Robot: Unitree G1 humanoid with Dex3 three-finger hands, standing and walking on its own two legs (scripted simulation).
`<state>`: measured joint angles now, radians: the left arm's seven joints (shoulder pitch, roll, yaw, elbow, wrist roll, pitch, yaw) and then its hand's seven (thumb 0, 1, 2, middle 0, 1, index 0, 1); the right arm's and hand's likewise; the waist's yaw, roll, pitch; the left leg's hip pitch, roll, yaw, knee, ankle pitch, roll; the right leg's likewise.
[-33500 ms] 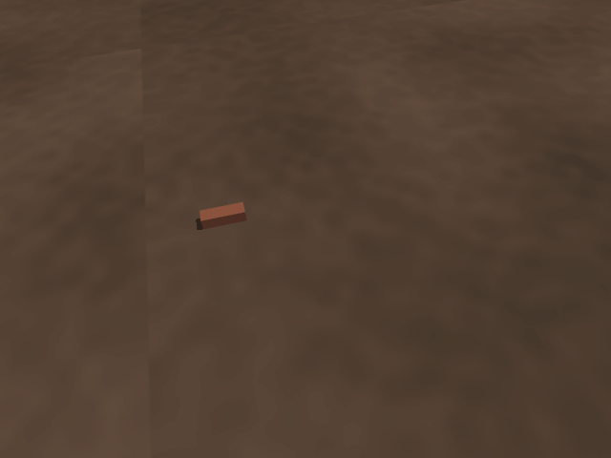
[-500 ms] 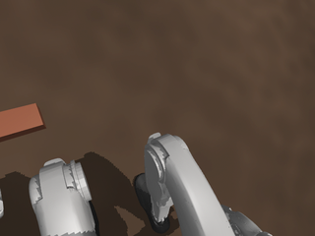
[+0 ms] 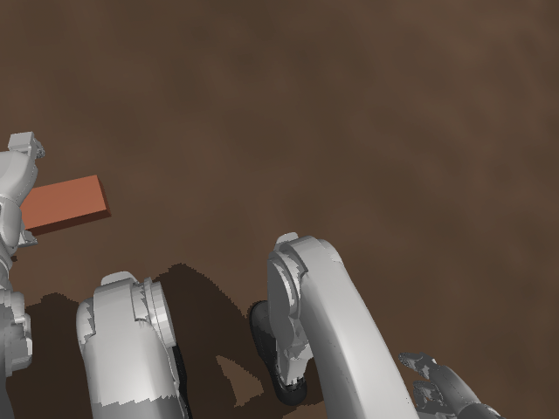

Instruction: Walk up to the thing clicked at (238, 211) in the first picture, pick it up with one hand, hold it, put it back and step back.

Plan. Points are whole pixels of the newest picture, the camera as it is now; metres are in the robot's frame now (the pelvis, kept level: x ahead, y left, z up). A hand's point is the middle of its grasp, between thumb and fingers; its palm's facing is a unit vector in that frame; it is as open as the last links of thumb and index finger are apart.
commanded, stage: withdraw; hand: left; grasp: from above
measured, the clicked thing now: (44, 210) +0.48 +0.30 -0.31
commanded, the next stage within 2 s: home in 0.06 s
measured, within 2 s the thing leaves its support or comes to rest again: neither
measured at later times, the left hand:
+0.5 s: hand out of the picture +0.43 +0.30 -0.05, palm faces -0.34 -0.35 -0.87, open 11.0 cm
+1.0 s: hand out of the picture +0.27 +0.25 +0.16, palm faces +0.02 -0.91 -0.41, open 7.4 cm
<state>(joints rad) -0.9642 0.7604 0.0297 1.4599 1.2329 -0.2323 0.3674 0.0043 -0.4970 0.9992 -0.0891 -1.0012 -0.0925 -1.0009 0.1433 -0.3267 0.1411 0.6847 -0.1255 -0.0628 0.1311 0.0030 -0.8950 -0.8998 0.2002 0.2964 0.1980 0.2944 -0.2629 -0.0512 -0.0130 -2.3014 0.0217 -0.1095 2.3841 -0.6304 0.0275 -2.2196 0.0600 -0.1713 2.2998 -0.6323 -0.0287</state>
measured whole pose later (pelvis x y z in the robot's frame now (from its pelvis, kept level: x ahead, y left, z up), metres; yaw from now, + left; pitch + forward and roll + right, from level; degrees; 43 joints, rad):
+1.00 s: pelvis +0.03 +0.01 +0.26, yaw +8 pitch +23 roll -5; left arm 0.05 0.33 0.00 0.27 0.13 0.26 0.09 0.01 0.89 0.90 -0.21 -0.30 -0.21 -0.30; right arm 0.12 -0.23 0.05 0.57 0.05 -0.10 -0.06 0.01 -0.90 -0.90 0.20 0.30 0.20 0.29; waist -0.06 0.03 -0.20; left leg -1.38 -0.01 -0.06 1.54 -0.58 0.03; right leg -1.31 0.05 -0.07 1.48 -0.59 -0.01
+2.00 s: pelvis +0.09 +0.02 +0.38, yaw +10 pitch +10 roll -3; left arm 0.50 0.23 0.02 -0.10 -0.06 0.43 0.03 0.01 0.90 0.90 -0.20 -0.30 -0.20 -0.30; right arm 0.30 -0.22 0.05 0.52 0.01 -0.23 -0.18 0.01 -0.90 -0.90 0.20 0.30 0.20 0.29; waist -0.04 0.04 -0.15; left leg -0.69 -0.02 -0.06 0.99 -0.47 0.02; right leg -0.62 0.05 -0.05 0.92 -0.48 -0.02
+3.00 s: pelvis +0.09 +0.02 +0.38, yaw +10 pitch +9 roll -3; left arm 0.50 0.23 0.02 -0.12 -0.06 0.44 0.02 0.02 0.90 0.90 -0.20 -0.30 -0.20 -0.30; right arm 0.31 -0.23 0.05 0.53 0.01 -0.24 -0.18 0.01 -0.90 -0.90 0.20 0.30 0.20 0.29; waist -0.04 0.04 -0.16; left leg -0.70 -0.02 -0.05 1.01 -0.47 0.03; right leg -0.63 0.05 -0.04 0.93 -0.47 -0.01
